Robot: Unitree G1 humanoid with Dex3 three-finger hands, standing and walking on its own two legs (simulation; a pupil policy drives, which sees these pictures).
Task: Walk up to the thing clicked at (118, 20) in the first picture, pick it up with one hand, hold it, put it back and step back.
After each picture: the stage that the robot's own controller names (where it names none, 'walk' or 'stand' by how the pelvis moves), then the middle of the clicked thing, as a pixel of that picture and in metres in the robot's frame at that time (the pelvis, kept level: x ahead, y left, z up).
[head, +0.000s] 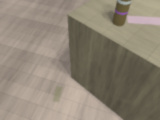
stand; (123, 2) +0.77 -0.18 +0.06
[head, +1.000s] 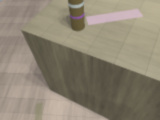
walk; (76, 5) +0.68 +0.08 +0.08
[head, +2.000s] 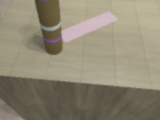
rise first; (50, 25) +0.48 +0.14 +0.10
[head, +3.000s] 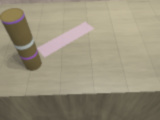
stand; (24, 43) +0.44 +0.23 +0.08
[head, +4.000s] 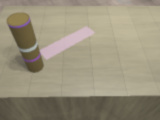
stand; (28, 46) +0.45 +0.22 +0.06
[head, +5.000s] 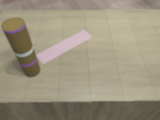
stand; (24, 51) +0.43 +0.24 +0.05
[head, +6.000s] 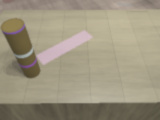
stand; (24, 52) +0.42 +0.24 +0.05
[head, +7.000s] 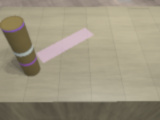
rise first; (23, 50) +0.43 +0.24 +0.06
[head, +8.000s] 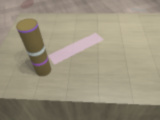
rise first; (36, 51) +0.44 +0.23 +0.06
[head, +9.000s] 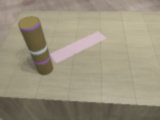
go down; (38, 49) +0.44 +0.22 +0.06
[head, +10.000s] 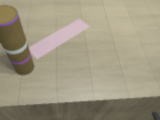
go down; (16, 46) +0.41 +0.21 +0.08
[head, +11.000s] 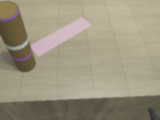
close in; (17, 43) +0.42 +0.21 +0.09
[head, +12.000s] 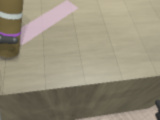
close; (9, 16) +0.49 +0.19 +0.12
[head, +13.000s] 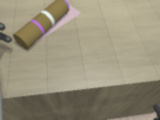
lift; (43, 21) +0.57 +0.12 +0.03
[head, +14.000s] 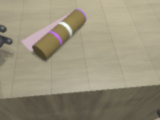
lift; (61, 32) +0.53 +0.07 +0.02
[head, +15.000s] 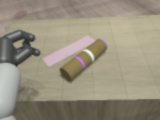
lift; (84, 58) +0.50 +0.02 -0.01
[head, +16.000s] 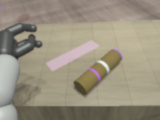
hold; (99, 70) +0.45 -0.04 -0.02
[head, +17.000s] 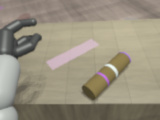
stand; (107, 74) +0.43 -0.07 -0.02
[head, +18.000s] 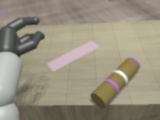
stand; (117, 80) +0.39 -0.11 -0.02
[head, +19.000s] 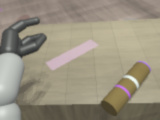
stand; (127, 86) +0.36 -0.14 -0.02
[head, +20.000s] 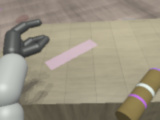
crouch; (142, 94) +0.32 -0.19 -0.02
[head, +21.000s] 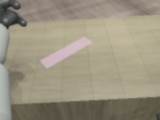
crouch; out of the picture +0.12 -0.05 -0.62
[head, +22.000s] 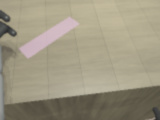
lower; out of the picture +0.15 -0.04 -0.72
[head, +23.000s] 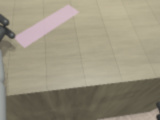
lower; out of the picture +0.18 -0.03 -0.69
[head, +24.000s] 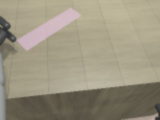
lower; out of the picture +0.18 -0.03 -0.69
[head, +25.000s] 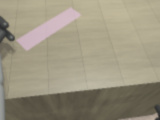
lower; out of the picture +0.17 -0.03 -0.69
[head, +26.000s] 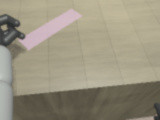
loosen; out of the picture +0.17 -0.04 -0.69
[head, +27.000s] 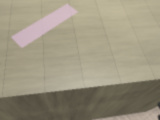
withdraw; out of the picture +0.15 -0.06 -0.69
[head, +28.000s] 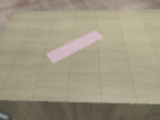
sink last; out of the picture +0.12 -0.07 -0.72
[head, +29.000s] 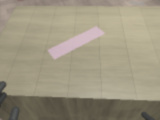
stand; out of the picture +0.13 -0.07 -0.73
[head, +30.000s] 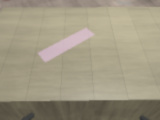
stand; out of the picture +0.12 -0.07 -0.74
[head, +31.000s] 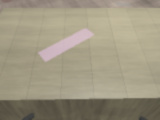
stand; out of the picture +0.13 -0.07 -0.74
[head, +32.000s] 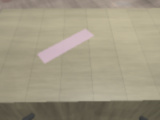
stand; out of the picture +0.12 -0.07 -0.74
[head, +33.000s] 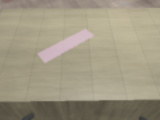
stand; out of the picture +0.12 -0.07 -0.74
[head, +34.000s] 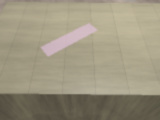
walk; out of the picture +0.14 -0.07 -0.74
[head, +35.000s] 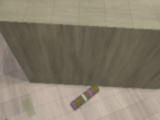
walk; (85, 96) +0.50 -0.03 -0.72
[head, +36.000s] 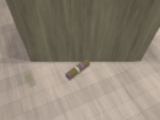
stand; (78, 68) +0.86 +0.06 -0.72
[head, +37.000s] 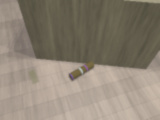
stand; (81, 70) +0.84 +0.01 -0.73
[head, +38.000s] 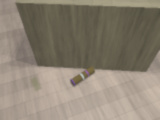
stand; (82, 75) +0.85 +0.00 -0.75
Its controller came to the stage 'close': yes
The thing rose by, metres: 0.00
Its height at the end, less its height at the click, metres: -0.80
